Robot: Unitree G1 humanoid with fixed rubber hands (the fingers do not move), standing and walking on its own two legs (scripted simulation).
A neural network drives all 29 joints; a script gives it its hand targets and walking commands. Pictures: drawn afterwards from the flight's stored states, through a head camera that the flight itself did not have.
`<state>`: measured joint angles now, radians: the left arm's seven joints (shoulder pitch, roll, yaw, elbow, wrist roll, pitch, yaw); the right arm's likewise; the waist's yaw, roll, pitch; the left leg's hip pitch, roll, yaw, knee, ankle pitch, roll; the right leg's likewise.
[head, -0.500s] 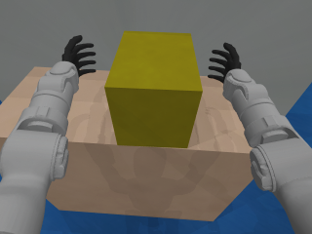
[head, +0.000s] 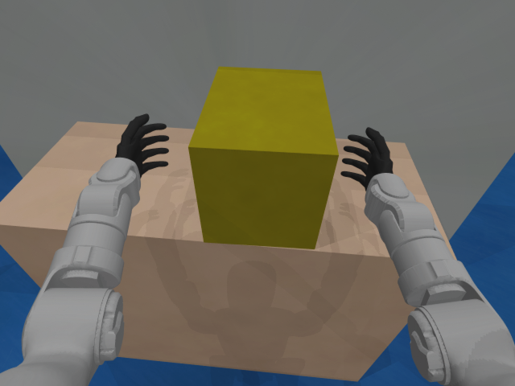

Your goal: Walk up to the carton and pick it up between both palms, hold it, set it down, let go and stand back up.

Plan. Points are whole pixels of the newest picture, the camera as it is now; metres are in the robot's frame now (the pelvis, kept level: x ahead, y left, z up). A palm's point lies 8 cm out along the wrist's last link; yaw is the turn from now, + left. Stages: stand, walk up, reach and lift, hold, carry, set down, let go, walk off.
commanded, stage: set down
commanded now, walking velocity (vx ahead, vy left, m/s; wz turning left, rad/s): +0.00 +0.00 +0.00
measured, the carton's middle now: (264, 153) +0.54 +0.00 +0.10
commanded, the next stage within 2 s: let go in 1.98 s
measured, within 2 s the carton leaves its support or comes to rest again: neither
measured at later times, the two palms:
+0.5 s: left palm (127, 221) +0.34 +0.22 +0.11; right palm (392, 230) +0.33 -0.19 +0.11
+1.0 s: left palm (116, 281) +0.28 +0.23 +0.05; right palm (402, 285) +0.27 -0.20 +0.05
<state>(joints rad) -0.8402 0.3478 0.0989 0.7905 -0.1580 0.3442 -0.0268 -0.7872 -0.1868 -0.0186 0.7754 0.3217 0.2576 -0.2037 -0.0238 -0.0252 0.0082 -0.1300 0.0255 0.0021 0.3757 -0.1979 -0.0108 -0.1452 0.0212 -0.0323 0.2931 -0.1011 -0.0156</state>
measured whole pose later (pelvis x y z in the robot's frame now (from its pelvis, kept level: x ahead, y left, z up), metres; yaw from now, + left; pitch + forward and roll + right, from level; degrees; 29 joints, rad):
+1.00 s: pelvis +0.03 +0.01 +0.00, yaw -2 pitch -4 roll -1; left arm 0.10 0.24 0.07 -0.07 -0.16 0.39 -0.02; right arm 0.14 -0.19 -0.03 -0.05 0.20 0.25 -0.10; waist 0.04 0.00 0.07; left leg -0.01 0.02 0.05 0.30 -0.22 0.00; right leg -0.05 0.02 0.02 0.25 -0.12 0.00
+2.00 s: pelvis +0.03 +0.00 +0.00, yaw -1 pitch -4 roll +0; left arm 0.19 0.23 0.00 0.46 -0.03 0.13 0.01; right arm 0.18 -0.18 -0.05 0.60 0.00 -0.12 0.01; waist 0.03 -0.01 0.11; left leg -0.05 0.03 0.03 0.38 -0.25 -0.01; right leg -0.11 0.02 -0.01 0.37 -0.18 -0.02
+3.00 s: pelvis +0.02 +0.01 -0.01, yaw +6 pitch +2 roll -1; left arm 0.33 0.23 0.02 0.77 0.03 -0.01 0.00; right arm 0.34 -0.21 -0.02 0.75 -0.04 -0.02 0.01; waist 0.02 0.01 -0.03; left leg -0.29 -0.03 -0.08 0.55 -0.30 0.02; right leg -0.28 -0.04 -0.11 0.50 -0.25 0.00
